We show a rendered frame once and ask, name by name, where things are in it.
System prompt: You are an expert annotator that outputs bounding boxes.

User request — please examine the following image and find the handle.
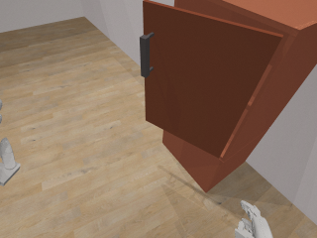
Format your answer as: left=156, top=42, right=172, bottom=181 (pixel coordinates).
left=140, top=32, right=155, bottom=78

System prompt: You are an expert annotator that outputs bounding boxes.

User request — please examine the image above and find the right robot hand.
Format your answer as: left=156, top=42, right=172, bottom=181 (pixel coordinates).
left=235, top=200, right=273, bottom=238

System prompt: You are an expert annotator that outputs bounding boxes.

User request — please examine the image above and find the cupboard door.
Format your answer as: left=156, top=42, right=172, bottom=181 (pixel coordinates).
left=143, top=0, right=283, bottom=159

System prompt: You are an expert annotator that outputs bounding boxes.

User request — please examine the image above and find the left robot hand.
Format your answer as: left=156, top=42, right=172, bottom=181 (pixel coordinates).
left=0, top=99, right=21, bottom=186

